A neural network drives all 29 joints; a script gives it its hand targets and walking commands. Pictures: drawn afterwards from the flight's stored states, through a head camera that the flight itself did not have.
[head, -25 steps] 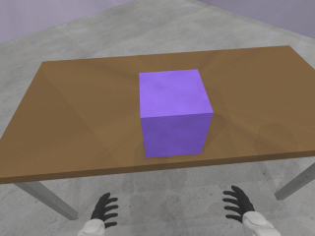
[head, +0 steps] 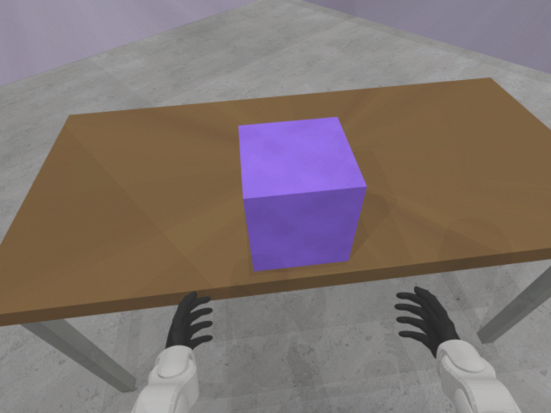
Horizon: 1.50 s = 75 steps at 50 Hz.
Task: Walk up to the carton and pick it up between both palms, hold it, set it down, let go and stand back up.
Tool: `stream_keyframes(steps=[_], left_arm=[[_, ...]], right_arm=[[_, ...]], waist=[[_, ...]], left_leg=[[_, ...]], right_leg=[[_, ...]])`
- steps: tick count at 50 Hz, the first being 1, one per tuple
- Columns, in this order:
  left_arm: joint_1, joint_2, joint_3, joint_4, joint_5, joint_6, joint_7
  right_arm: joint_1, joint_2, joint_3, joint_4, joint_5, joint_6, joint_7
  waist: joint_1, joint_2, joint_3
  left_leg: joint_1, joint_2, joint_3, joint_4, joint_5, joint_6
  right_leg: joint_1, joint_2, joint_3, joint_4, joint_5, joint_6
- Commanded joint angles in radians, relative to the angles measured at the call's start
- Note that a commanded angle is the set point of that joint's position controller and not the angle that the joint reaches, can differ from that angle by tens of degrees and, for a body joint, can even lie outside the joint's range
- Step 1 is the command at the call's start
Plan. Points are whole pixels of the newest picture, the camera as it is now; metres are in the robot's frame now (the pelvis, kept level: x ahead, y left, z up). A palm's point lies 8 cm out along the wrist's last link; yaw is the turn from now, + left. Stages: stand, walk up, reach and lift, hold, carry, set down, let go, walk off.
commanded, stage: reach and lift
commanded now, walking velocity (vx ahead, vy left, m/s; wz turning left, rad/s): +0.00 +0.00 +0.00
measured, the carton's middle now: (295, 195) +0.49 -0.01 +0.01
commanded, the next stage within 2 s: none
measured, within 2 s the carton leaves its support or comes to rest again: neither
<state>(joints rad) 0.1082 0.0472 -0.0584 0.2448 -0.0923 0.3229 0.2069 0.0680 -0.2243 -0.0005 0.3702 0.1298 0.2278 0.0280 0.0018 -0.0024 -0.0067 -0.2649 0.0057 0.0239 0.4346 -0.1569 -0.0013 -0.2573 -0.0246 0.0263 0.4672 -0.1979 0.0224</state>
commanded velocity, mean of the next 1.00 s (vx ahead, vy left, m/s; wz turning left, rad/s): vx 0.00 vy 0.00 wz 0.00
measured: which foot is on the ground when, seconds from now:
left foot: down 0.00-1.00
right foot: down 0.00-1.00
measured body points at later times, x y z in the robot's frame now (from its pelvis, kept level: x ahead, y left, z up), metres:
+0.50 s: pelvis +0.05 -0.01 +0.01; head +0.07 -0.01 +0.46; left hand +0.28 +0.17 +0.01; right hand +0.29 -0.21 +0.01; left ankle +0.05 +0.12 -0.74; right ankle +0.03 -0.13 -0.74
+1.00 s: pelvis +0.06 +0.00 +0.01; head +0.05 +0.00 +0.46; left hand +0.34 +0.17 +0.05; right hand +0.35 -0.20 +0.06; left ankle +0.05 +0.12 -0.74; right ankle +0.03 -0.13 -0.74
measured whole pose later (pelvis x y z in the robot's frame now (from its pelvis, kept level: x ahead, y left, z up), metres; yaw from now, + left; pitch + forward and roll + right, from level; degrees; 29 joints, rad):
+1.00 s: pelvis +0.06 +0.00 +0.01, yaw +0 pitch +2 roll +0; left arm 0.02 0.12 -0.10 0.12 -0.17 0.19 0.20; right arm -0.02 -0.26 0.05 0.21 0.22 0.10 -0.03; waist 0.00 0.00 -0.07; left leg -0.17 0.00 0.01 0.31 -0.18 0.00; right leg -0.14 -0.02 0.02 0.31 -0.20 0.02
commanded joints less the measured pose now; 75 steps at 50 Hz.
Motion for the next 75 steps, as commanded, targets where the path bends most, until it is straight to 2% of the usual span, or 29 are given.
stream_keyframes(steps=[1,5,7,9,11,12,18,22,26,31,34,39,44,45,49,51,52,53,59,60,62,64,66,69,70,71,73,74,75], left_arm=[[-0.152,0.004,0.022,-0.127,0.019,-0.018,0.012],[-0.19,-0.022,-0.021,-0.138,-0.007,-0.018,0.025],[-0.134,-0.001,0.013,-0.156,0.023,-0.032,0.032],[-0.065,-0.02,0.007,-0.18,0.034,-0.055,0.024],[-0.065,-0.003,0.008,-0.245,0.051,-0.082,0.012],[-0.037,-0.011,0.015,-0.255,0.069,-0.086,0.006],[-0.069,0.053,0.015,-0.339,0.044,-0.16,-0.021],[0.063,0.041,-0.033,-0.341,0.019,-0.195,-0.036],[0.111,0.049,-0.044,-0.366,0.005,-0.254,-0.059],[-0.001,0.098,-0.009,-0.35,0.005,-0.275,-0.034],[0.015,0.078,-0.044,-0.328,-0.032,-0.281,-0.024],[-0.077,0.105,-0.046,-0.314,-0.029,-0.246,-0.025],[-0.161,0.097,-0.022,-0.34,-0.072,-0.207,-0.006],[-0.278,0.124,-0.018,-0.324,-0.073,-0.192,-0.007],[-0.384,0.115,0.002,-0.252,-0.071,-0.127,-0.001],[-0.432,0.114,0.003,-0.198,-0.092,-0.109,0.004],[-0.528,0.129,0.023,-0.184,-0.086,-0.101,0.003],[-0.441,0.132,0.021,-0.121,-0.073,-0.09,0.004],[-0.597,0.121,0.05,-0.095,-0.079,-0.095,-0.011],[-0.716,0.154,0.06,-0.101,-0.071,-0.087,-0.008],[-0.732,0.172,0.081,-0.066,-0.059,-0.076,-0.015],[-0.695,0.141,0.053,-0.062,-0.079,-0.076,-0.015],[-0.732,0.15,0.052,-0.015,-0.076,-0.075,-0.026],[-0.864,0.191,0.09,0.018,-0.066,-0.05,-0.034],[-0.767,0.22,0.103,0.01,-0.065,-0.053,-0.035],[-0.777,0.196,0.082,0.01,-0.076,-0.057,-0.038],[-0.916,0.223,0.095,-0.001,-0.096,-0.055,-0.037],[-0.836,0.219,0.087,0.024,-0.1,-0.045,-0.034],[-0.922,0.232,0.086,-0.001,-0.112,-0.047,-0.036]], right_arm=[[-0.191,-0.1,-0.04,-0.121,0.002,-0.034,0.004],[-0.231,-0.109,-0.022,-0.09,0.029,-0.035,0.009],[-0.191,-0.115,-0.045,-0.121,0.011,-0.052,0.013],[-0.102,-0.078,-0.041,-0.145,0.012,-0.067,0.011],[-0.087,-0.082,-0.051,-0.17,0.005,-0.096,0.007],[-0.075,-0.086,-0.043,-0.206,-0.002,-0.103,0.008],[-0.062,-0.071,-0.001,-0.342,0.027,-0.168,-0.011],[0.036,-0.083,0.008,-0.341,0.025,-0.203,-0.017],[0.106,-0.087,0.009,-0.429,0.019,-0.255,-0.024],[0.027,-0.099,0.013,-0.381,0.041,-0.258,-0.017],[0.008,-0.082,0.072,-0.425,0.074,-0.272,-0.029],[-0.046,-0.11,0.031,-0.346,0.073,-0.24,-0.037],[-0.157,-0.134,0.02,-0.399,0.094,-0.205,-0.057],[-0.277,-0.149,0.013,-0.382,0.091,-0.187,-0.06],[-0.347,-0.151,-0.021,-0.234,0.084,-0.119,-0.056],[-0.447,-0.118,0.022,-0.276,0.11,-0.116,-0.065],[-0.549,-0.159,-0.008,-0.238,0.095,-0.106,-0.066],[-0.451,-0.134,0.008,-0.159,0.095,-0.095,-0.062],[-0.6,-0.143,-0.014,-0.189,0.091,-0.099,-0.062],[-0.735,-0.145,-0.02,-0.164,0.092,-0.087,-0.068],[-0.72,-0.165,-0.037,-0.109,0.073,-0.069,-0.062],[-0.678,-0.148,-0.015,-0.068,0.087,-0.067,-0.062],[-0.749,-0.156,-0.024,-0.047,0.075,-0.067,-0.067],[-0.876,-0.171,-0.049,-0.009,0.081,-0.041,-0.071],[-0.739,-0.162,-0.025,-0.01,0.086,-0.041,-0.074],[-0.775,-0.146,-0.012,-0.026,0.098,-0.045,-0.079],[-0.925,-0.145,0.0,-0.041,0.111,-0.035,-0.083],[-0.859,-0.163,-0.016,0.004,0.117,-0.029,-0.083],[-0.916,-0.166,-0.015,-0.019,0.118,-0.027,-0.084]], waist=[[0.016,-0.048,-0.108],[0.003,-0.008,-0.072],[0.017,-0.014,-0.128],[-0.006,-0.063,-0.134],[-0.026,-0.044,-0.142],[-0.006,-0.036,-0.107],[-0.012,-0.061,-0.146],[-0.011,-0.018,-0.144],[-0.039,-0.05,-0.202],[-0.015,-0.03,-0.138],[0.001,-0.068,-0.205],[-0.012,0.002,-0.197],[-0.001,-0.025,-0.251],[-0.008,-0.023,-0.252],[-0.019,0.012,-0.187],[0.014,-0.023,-0.161],[0.005,-0.002,-0.216],[0.019,-0.016,-0.151],[0.014,-0.033,-0.355],[0.024,-0.028,-0.372],[0.008,-0.041,-0.335],[0.011,0.02,-0.301],[0.0,-0.015,-0.38],[0.008,-0.028,-0.43],[0.004,-0.03,-0.334],[-0.001,-0.013,-0.39],[0.013,-0.069,-0.409],[0.012,-0.019,-0.379],[-0.001,-0.017,-0.43]], left_leg=[[0.183,-0.022,-0.024,-0.077,-0.156,-0.002],[0.143,-0.01,-0.037,-0.114,-0.135,-0.002],[0.2,-0.009,-0.034,-0.121,-0.044,0.004],[0.235,-0.018,-0.027,-0.124,0.1,0.018],[0.259,-0.028,-0.022,-0.14,0.146,0.008],[0.259,-0.035,-0.017,-0.151,0.166,0.009],[0.229,-0.039,-0.012,-0.161,0.144,0.017],[0.245,-0.034,-0.02,-0.174,0.187,0.015],[0.264,-0.043,-0.029,-0.169,0.327,0.014],[0.206,-0.038,-0.024,-0.171,0.246,0.003],[0.224,-0.032,-0.031,-0.155,0.267,0.01],[0.231,-0.038,-0.023,-0.148,0.3,-0.002],[0.245,-0.031,-0.019,-0.11,0.336,0.002],[0.245,-0.031,-0.02,-0.114,0.29,0.004],[0.19,-0.018,-0.028,-0.146,0.172,-0.003],[0.113,-0.022,-0.015,-0.139,0.139,0.009],[0.115,-0.022,-0.011,-0.14,0.103,0.005],[0.143,-0.02,-0.016,-0.136,0.073,0.013],[0.225,-0.024,-0.027,-0.132,0.214,0.008],[0.206,-0.033,-0.025,-0.129,0.218,0.007],[0.197,-0.028,-0.03,-0.151,0.16,0.005],[0.196,-0.037,-0.024,-0.142,0.267,-0.002],[0.199,-0.049,-0.021,-0.13,0.346,-0.005],[0.213,-0.054,-0.025,-0.153,0.279,-0.005],[0.193,-0.056,-0.019,-0.149,0.256,-0.005],[0.202,-0.055,-0.024,-0.144,0.29,-0.001],[0.187,-0.057,-0.016,-0.153,0.247,0.001],[0.205,-0.054,-0.009,-0.152,0.264,-0.002],[0.212,-0.046,-0.017,-0.14,0.309,-0.003]], right_leg=[[-0.146,0.03,-0.051,-0.144,-0.168,-0.056],[-0.113,0.049,-0.065,-0.136,-0.081,-0.065],[-0.028,0.044,-0.047,-0.158,-0.014,-0.06],[-0.004,0.042,-0.054,-0.185,0.118,-0.046],[0.012,0.037,-0.05,-0.203,0.181,-0.048],[0.031,0.035,-0.049,-0.217,0.213,-0.04],[0.067,0.019,-0.045,-0.21,0.296,-0.017],[0.1,0.028,-0.038,-0.219,0.294,-0.023],[0.171,0.032,-0.042,-0.18,0.509,0.002],[0.132,0.041,-0.042,-0.205,0.381,-0.011],[0.154,0.035,-0.041,-0.186,0.433,-0.003],[0.153,0.046,-0.042,-0.197,0.398,-0.016],[0.133,0.053,-0.035,-0.174,0.37,-0.016],[0.106,0.054,-0.039,-0.177,0.327,-0.018],[0.054,0.061,-0.048,-0.196,0.189,-0.028],[0.043,0.056,-0.055,-0.181,0.19,-0.011],[0.049,0.056,-0.053,-0.172,0.157,-0.013],[0.039,0.056,-0.056,-0.174,0.128,-0.015],[0.092,0.055,-0.057,-0.176,0.276,-0.026],[0.071,0.059,-0.055,-0.173,0.282,-0.017],[0.079,0.062,-0.056,-0.189,0.233,-0.021],[0.108,0.063,-0.053,-0.186,0.34,-0.015],[0.166,0.063,-0.049,-0.163,0.463,0.008],[0.155,0.061,-0.044,-0.171,0.405,0.0],[0.131,0.05,-0.052,-0.166,0.427,0.006],[0.165,0.048,-0.045,-0.154,0.476,0.008],[0.134,0.057,-0.051,-0.154,0.434,0.014],[0.129,0.059,-0.048,-0.16,0.396,0.007],[0.147,0.057,-0.052,-0.156,0.44,0.008]])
